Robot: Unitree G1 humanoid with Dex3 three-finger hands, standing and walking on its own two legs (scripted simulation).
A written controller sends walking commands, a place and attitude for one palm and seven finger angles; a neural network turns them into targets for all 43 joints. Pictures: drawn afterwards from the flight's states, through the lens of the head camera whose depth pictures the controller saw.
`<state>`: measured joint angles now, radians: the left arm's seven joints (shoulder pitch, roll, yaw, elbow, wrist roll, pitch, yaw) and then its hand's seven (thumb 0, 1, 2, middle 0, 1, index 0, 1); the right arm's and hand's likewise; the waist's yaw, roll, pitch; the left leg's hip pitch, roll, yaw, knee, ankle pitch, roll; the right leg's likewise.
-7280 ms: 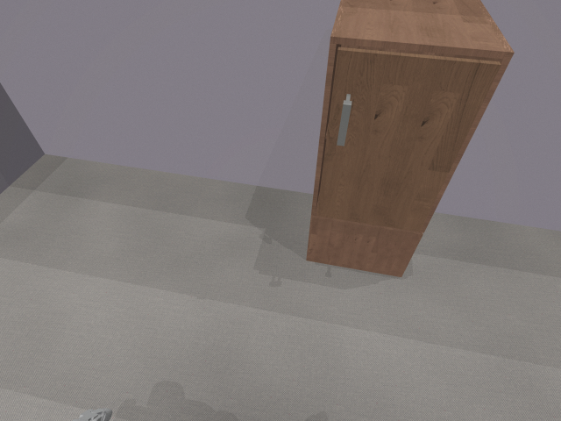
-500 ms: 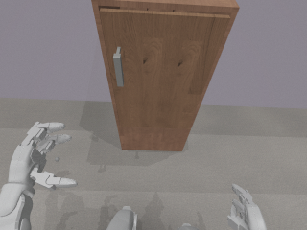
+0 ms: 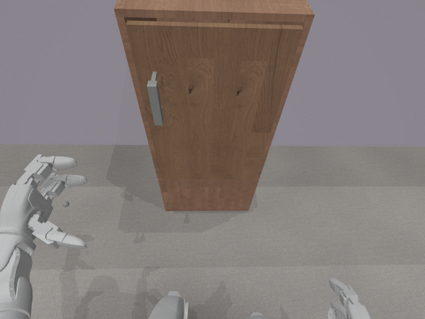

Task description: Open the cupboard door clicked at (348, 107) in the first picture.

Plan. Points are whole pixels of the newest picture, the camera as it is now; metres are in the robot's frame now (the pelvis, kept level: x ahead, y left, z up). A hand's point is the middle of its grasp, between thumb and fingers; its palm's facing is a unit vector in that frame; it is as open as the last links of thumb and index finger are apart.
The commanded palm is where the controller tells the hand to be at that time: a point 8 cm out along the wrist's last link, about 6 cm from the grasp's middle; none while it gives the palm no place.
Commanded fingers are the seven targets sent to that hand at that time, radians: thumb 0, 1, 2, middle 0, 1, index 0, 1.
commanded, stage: raise the hand with hooked fingers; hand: left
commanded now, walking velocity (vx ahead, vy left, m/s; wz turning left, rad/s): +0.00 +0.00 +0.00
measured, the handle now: (156, 99) +0.60 +0.18 +0.04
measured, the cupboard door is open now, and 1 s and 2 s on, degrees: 0 0 0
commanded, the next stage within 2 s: move the hooked fingers beside the handle in 0.36 s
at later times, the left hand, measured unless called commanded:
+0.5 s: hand (75, 203) +0.29 +0.26 +0.06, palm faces +0.08 -1.00 -0.03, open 14.0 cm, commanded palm +0.28 +0.31 +0.06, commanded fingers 0.00 -0.50 0.30 -0.30 -1.20 -0.30 -1.20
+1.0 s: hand (97, 166) +0.37 +0.25 +0.06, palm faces +0.07 -1.00 -0.01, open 14.0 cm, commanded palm +0.35 +0.30 +0.06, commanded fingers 0.00 -0.50 0.30 -0.30 -1.20 -0.30 -1.20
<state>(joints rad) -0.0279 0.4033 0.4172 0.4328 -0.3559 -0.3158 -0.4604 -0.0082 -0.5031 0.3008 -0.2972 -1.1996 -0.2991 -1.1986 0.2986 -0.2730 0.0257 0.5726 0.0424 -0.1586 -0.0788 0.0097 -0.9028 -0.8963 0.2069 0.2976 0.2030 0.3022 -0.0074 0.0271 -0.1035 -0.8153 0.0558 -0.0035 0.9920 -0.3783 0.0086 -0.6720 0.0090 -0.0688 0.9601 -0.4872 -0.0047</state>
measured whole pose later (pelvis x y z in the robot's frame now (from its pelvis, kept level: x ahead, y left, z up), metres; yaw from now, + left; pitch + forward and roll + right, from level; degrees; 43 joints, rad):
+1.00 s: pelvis +0.01 -0.01 -0.01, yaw -1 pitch +14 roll -2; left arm -0.34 0.42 0.42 0.71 -0.27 -0.35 -0.40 -0.01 -0.50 0.30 -0.30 -1.20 -0.30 -1.20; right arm 0.31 -0.27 0.02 0.61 0.04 -0.09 -0.07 0.01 -0.90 -0.90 0.21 0.30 0.20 0.30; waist -0.04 0.02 -0.11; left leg -0.89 0.07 0.00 1.04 -0.40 0.00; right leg -0.75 0.02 -0.06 1.01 -0.51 -0.01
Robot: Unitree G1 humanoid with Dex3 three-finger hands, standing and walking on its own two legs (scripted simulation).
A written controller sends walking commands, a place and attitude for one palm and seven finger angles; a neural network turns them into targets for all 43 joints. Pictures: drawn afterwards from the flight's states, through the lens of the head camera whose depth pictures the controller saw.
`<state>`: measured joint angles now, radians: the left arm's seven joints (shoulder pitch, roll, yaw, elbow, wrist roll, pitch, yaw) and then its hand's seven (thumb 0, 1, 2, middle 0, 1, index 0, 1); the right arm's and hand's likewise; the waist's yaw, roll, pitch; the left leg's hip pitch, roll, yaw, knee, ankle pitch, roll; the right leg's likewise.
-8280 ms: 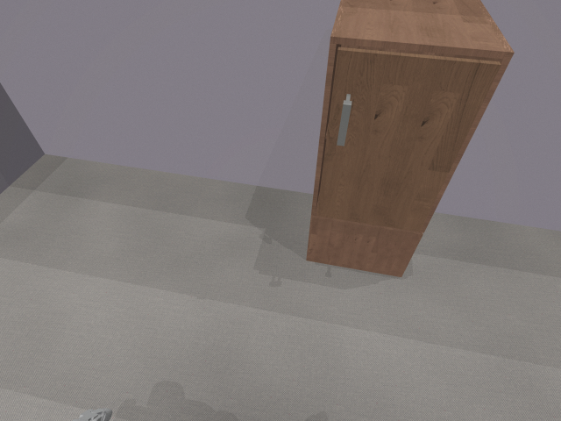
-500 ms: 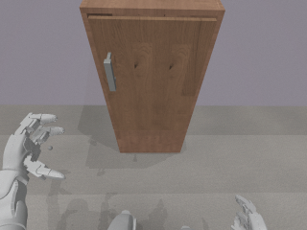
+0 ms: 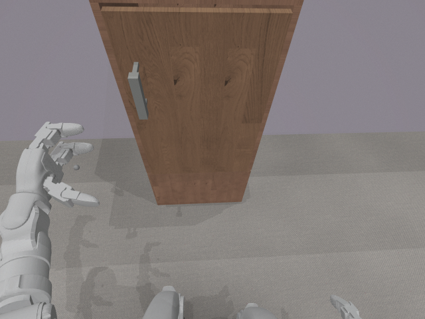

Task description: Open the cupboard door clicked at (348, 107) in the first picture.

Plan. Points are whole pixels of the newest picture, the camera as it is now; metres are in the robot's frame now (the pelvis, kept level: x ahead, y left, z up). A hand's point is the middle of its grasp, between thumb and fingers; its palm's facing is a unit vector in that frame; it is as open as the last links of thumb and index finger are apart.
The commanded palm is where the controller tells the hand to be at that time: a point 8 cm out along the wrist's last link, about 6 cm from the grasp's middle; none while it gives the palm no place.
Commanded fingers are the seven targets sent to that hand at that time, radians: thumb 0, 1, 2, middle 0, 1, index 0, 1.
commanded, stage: move the hooked fingers beside the handle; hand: left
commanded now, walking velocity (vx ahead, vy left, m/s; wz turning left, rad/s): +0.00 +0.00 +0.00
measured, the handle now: (140, 91) +0.59 +0.19 +0.05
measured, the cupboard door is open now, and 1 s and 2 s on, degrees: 0 0 0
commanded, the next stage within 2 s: slide the fingers in behind the handle in 1.86 s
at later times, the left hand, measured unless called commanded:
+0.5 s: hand (94, 136) +0.44 +0.25 +0.06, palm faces +0.08 -1.00 +0.00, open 14.0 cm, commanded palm +0.42 +0.30 +0.06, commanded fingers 0.00 -0.50 0.30 -0.30 -1.20 -0.30 -1.20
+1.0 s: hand (111, 109) +0.52 +0.24 +0.06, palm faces +0.08 -1.00 -0.01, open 14.0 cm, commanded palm +0.50 +0.28 +0.05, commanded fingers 0.00 -0.50 0.30 -0.30 -1.20 -0.30 -1.20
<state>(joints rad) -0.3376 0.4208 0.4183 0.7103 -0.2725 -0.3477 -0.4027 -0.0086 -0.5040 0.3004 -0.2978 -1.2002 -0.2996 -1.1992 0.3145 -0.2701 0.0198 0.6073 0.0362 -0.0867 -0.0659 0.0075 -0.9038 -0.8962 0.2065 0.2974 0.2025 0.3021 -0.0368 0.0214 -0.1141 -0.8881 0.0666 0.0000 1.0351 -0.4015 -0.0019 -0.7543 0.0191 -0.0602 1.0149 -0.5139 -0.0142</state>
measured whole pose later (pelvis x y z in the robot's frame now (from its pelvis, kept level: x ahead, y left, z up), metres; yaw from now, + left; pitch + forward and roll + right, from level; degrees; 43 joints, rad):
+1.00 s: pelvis +0.00 +0.01 -0.02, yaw -2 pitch +23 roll -4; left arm -0.92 0.63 0.48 1.23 -0.08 -0.38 -0.28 -0.01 -0.50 0.30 -0.30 -1.20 -0.30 -1.20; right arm 0.38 -0.27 0.04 0.64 -0.01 0.06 -0.03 0.00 -0.90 -0.90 0.21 0.30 0.20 0.30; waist -0.17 0.03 -0.11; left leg -1.12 0.09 0.00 1.15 -0.43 0.01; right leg -0.98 0.04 -0.06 1.10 -0.52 0.00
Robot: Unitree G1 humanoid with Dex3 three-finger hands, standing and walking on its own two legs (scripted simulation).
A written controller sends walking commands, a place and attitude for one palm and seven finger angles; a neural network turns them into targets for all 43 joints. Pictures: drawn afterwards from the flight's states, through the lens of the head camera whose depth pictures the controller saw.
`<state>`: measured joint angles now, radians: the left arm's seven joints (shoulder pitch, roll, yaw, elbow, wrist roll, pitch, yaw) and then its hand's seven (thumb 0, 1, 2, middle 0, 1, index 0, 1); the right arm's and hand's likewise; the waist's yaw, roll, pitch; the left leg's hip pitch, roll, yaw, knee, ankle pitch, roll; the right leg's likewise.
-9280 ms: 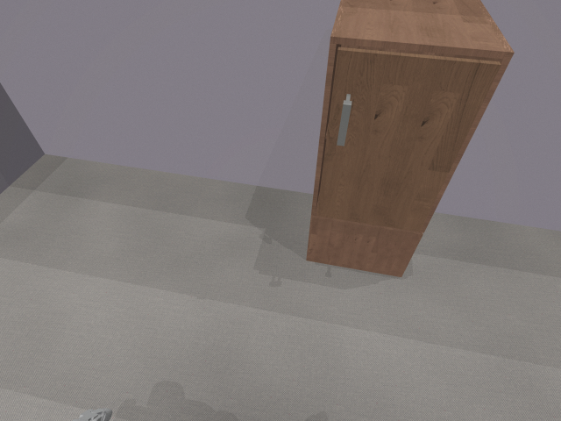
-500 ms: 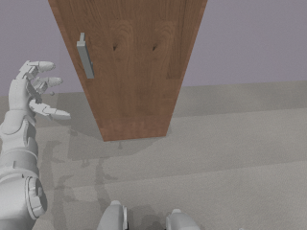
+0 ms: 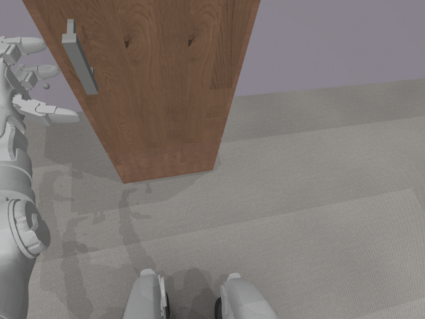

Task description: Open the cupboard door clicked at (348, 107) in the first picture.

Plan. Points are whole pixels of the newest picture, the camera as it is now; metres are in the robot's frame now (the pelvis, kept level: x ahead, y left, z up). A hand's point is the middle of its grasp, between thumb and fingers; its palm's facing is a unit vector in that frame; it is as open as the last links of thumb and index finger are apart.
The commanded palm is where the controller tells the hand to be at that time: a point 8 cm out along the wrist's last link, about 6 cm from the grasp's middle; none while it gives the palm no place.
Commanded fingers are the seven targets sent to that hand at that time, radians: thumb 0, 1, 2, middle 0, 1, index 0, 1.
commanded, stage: move the hooked fingers beside the handle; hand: left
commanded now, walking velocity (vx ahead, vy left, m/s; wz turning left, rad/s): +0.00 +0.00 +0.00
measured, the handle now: (82, 59) +0.58 +0.21 +0.07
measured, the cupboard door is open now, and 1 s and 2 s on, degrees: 0 0 0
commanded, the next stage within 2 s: slide the fingers in behind the handle in 0.86 s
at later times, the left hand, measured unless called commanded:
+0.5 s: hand (40, 85) +0.51 +0.26 +0.08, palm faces +0.13 -0.99 -0.01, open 14.0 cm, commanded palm +0.48 +0.29 +0.07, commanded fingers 0.00 -0.50 0.30 -0.30 -1.20 -0.30 -1.20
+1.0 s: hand (43, 85) +0.51 +0.26 +0.08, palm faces +0.12 -0.99 -0.01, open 14.0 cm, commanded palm +0.49 +0.29 +0.07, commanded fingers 0.00 -0.50 0.30 -0.30 -1.20 -0.30 -1.20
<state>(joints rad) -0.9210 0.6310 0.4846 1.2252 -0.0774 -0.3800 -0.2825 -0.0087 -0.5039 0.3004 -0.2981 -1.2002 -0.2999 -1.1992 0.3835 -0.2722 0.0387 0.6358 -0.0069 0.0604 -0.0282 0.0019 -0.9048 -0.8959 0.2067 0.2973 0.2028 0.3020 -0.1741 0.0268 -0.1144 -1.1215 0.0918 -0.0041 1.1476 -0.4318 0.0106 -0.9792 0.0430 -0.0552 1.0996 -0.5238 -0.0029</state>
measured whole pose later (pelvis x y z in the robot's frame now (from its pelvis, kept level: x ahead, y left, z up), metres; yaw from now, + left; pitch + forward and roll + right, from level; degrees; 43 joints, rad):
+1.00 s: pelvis +0.00 +0.00 +0.00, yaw +0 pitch +23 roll -5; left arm -0.94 0.64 0.48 1.22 -0.09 -0.39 -0.28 -0.01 -0.50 0.30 -0.30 -1.20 -0.30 -1.20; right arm 0.38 -0.27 0.05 0.63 -0.01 0.08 -0.02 0.00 -0.91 -0.90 0.21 0.30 0.20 0.30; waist -0.17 0.03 -0.12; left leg -1.15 0.09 -0.02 1.17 -0.43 0.01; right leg -1.00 0.05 -0.06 1.11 -0.52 0.00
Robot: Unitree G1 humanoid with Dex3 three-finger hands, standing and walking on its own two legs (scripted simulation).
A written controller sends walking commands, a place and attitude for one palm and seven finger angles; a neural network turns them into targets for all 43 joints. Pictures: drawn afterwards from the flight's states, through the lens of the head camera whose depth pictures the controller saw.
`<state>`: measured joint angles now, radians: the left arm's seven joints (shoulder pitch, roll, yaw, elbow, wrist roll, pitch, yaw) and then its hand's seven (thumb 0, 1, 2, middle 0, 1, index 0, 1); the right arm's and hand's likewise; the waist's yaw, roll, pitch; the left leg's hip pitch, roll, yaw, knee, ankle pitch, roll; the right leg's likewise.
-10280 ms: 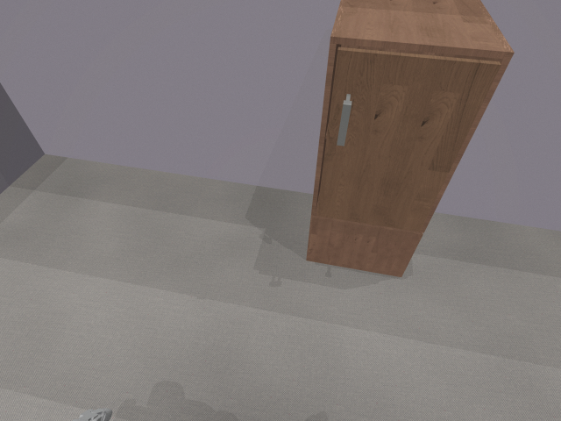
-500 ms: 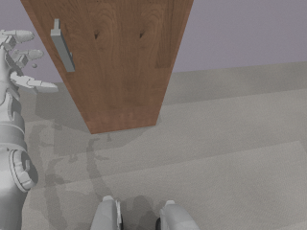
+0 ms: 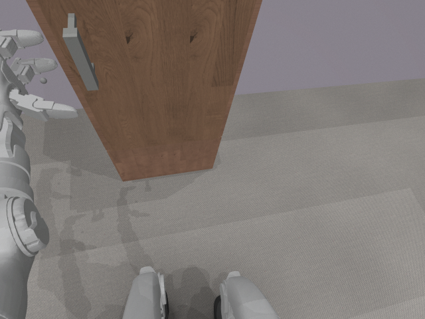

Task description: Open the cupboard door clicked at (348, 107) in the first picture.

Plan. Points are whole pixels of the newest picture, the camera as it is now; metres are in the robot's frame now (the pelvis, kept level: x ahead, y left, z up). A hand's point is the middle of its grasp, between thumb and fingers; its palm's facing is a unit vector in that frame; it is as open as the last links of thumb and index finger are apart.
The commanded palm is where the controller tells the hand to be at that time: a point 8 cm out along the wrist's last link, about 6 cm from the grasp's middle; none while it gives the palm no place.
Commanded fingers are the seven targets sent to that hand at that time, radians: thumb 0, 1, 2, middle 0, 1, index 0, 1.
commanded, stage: slide the fingers in behind the handle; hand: left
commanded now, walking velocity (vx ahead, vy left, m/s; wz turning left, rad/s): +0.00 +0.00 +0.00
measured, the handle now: (82, 54) +0.59 +0.21 +0.07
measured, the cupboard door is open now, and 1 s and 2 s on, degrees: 0 0 0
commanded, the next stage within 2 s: close the thumb around the handle in 1.56 s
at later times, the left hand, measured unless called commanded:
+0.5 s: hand (65, 79) +0.52 +0.23 +0.08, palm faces +0.14 -0.99 +0.00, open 14.0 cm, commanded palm +0.50 +0.26 +0.07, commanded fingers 0.00 -0.50 0.30 -0.30 -1.20 -0.30 -1.20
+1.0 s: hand (91, 77) +0.53 +0.19 +0.08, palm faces +0.12 -0.99 +0.00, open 14.0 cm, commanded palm +0.51 +0.22 +0.07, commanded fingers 0.00 -0.50 0.30 -0.30 -1.20 -0.30 -1.20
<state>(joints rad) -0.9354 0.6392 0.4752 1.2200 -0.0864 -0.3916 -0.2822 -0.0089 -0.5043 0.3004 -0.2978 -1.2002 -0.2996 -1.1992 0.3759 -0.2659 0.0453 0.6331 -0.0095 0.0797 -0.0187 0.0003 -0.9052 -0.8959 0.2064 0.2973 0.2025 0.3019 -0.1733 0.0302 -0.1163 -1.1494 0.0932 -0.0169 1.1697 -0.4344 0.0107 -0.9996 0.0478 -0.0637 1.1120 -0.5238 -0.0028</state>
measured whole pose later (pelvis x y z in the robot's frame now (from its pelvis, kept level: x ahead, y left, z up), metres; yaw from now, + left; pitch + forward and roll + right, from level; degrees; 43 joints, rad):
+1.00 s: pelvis +0.01 +0.00 +0.00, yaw +1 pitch +24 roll -4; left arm -0.95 0.46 0.38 1.21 -0.06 -0.42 -0.10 -0.01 -0.51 0.30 -0.29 -1.20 -0.29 -1.20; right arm 0.38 -0.25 0.02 0.65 -0.03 0.08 0.02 0.00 -0.91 -0.90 0.21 0.30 0.20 0.30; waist -0.18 0.04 -0.13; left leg -1.14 0.08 -0.02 1.16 -0.44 0.00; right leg -0.99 0.04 -0.06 1.12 -0.54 -0.01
